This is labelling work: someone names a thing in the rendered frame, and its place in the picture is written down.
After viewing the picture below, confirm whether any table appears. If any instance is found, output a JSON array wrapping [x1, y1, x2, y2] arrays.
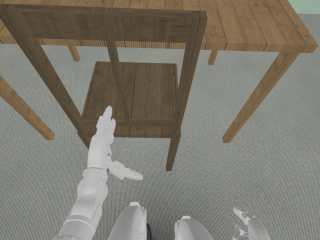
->
[[0, 0, 319, 143]]

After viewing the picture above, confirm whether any chair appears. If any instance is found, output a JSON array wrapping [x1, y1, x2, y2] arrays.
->
[[0, 3, 208, 171]]

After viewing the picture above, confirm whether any right robot hand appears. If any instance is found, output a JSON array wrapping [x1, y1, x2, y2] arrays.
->
[[232, 206, 271, 240]]

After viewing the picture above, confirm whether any robot left forearm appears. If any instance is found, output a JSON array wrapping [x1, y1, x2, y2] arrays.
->
[[52, 167, 108, 240]]

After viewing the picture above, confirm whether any left robot hand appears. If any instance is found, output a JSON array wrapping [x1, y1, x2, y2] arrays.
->
[[87, 105, 143, 180]]

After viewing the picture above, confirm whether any left robot shin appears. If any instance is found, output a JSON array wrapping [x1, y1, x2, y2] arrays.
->
[[129, 201, 147, 240]]

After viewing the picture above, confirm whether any right robot thigh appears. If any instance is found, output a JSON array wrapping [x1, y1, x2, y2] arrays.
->
[[174, 218, 214, 240]]

